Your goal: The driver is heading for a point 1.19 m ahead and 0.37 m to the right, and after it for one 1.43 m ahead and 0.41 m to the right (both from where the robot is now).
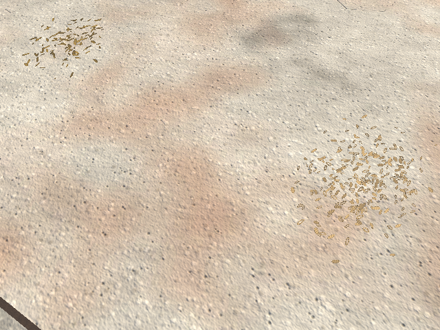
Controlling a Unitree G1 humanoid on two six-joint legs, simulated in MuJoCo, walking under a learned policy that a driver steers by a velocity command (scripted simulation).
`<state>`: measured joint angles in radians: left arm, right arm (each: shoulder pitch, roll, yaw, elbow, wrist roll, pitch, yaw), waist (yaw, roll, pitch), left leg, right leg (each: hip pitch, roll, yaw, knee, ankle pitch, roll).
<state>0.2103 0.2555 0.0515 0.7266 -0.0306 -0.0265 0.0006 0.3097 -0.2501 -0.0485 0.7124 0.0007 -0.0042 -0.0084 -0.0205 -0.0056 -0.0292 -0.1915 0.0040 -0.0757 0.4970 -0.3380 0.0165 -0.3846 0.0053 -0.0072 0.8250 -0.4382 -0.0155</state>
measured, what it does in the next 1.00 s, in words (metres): walks ahead: right foot, then left foot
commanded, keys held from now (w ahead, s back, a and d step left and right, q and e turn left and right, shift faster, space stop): w+shift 0.72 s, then w+e+shift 0.28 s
